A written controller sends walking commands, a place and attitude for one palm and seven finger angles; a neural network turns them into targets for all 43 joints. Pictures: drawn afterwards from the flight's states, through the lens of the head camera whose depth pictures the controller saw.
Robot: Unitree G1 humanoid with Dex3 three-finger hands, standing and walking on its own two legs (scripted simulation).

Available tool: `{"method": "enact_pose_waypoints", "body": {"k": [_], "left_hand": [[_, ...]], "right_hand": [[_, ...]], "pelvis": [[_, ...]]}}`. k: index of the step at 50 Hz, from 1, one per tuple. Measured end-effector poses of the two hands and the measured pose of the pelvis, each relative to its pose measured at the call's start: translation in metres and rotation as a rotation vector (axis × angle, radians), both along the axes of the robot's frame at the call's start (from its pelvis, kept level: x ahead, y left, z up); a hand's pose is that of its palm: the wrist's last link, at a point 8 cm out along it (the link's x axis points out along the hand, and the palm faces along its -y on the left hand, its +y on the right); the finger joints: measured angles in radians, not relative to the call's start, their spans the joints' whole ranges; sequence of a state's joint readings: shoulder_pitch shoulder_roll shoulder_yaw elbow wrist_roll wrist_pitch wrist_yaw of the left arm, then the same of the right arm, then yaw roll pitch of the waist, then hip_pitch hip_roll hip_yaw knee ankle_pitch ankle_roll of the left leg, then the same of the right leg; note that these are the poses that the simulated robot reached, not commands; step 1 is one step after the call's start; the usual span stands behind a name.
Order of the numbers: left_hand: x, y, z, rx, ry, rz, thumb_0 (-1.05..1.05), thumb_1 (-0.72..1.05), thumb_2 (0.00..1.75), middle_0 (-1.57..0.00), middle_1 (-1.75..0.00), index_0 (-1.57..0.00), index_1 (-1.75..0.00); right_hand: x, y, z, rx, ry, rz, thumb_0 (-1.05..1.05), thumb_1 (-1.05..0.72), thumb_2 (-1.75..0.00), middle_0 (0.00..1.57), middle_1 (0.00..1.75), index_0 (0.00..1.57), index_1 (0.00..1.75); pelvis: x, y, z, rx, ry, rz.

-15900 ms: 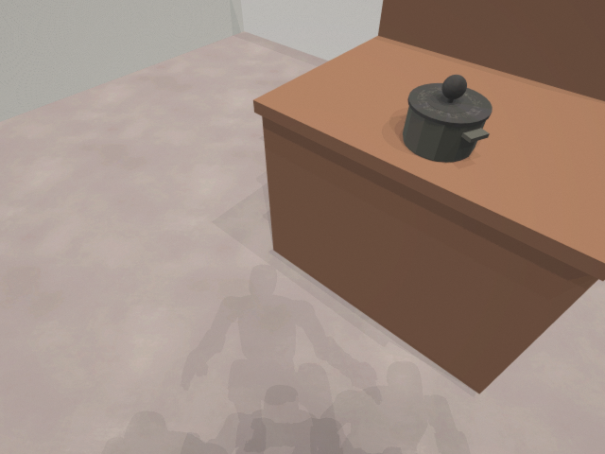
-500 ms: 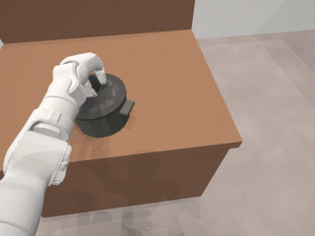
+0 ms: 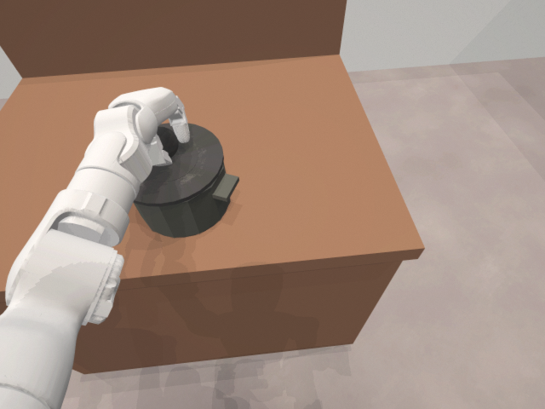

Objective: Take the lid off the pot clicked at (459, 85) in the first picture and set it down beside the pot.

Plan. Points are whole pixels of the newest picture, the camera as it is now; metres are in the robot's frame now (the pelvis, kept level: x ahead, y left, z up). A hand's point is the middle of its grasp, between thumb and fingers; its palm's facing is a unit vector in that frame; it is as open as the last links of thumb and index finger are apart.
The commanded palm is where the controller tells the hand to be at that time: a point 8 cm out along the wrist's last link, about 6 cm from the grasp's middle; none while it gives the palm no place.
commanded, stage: lift the lid straight up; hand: left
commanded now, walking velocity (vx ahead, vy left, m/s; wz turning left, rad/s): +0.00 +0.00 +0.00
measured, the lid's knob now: (161, 143) +0.50 +0.16 +0.12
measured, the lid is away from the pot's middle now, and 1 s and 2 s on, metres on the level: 0.01 0.01 0.03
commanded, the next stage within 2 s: move the lid sideways beside the pot in 1.66 s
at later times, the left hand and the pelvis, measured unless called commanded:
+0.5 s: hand (152, 121) +0.47 +0.15 +0.18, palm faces -0.33 -0.13 -0.94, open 7.7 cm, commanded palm +0.49 +0.16 +0.25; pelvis +0.00 +0.00 +0.00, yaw +0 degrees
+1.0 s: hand (145, 93) +0.49 +0.15 +0.22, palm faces -0.32 -0.15 -0.94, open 7.6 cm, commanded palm +0.49 +0.16 +0.30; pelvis +0.00 +0.00 +0.00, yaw +0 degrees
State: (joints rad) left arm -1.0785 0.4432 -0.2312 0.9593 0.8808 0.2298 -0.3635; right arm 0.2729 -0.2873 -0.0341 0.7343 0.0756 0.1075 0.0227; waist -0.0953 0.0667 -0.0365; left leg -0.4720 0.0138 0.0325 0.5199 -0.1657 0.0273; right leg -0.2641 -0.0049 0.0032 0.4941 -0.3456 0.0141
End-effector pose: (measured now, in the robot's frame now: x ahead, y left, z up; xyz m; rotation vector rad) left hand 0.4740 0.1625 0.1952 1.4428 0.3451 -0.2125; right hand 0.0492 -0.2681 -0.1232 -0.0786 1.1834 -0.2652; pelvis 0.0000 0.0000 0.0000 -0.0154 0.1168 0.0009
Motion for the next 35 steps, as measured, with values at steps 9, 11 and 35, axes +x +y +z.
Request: {"method": "enact_pose_waypoints", "body": {"k": [9,11,35], "left_hand": [[-0.004,-0.004,0.019,-0.004,-0.016,0.006,0.01,0.17,0.81,-0.56,-0.95,-0.68,-1.02],[-0.005,-0.005,0.022,0.002,-0.016,0.009,0.01,0.17,0.81,-0.56,-0.95,-0.68,-1.03],[0.008,-0.005,0.056,-0.012,-0.011,0.035,0.02,0.17,0.81,-0.56,-0.95,-0.68,-1.03]], "right_hand": [[0.007,0.000,0.001,0.004,-0.030,0.017,0.01,-0.91,-0.90,0.20,0.30,0.20,0.29],[0.008,0.000,0.001,0.003,-0.034,0.020,0.01,-0.91,-0.90,0.20,0.30,0.20,0.29],[-0.007,-0.003,0.003,-0.026,-0.008,0.021,0.01,-0.91,-0.90,0.20,0.30,0.20,0.29]], "pelvis": [[-0.002,-0.001,0.001,0.001,-0.013,0.003],[-0.003,-0.002,0.001,0.001,-0.015,0.004],[-0.001,-0.001,0.003,0.004,-0.012,0.007]]}}
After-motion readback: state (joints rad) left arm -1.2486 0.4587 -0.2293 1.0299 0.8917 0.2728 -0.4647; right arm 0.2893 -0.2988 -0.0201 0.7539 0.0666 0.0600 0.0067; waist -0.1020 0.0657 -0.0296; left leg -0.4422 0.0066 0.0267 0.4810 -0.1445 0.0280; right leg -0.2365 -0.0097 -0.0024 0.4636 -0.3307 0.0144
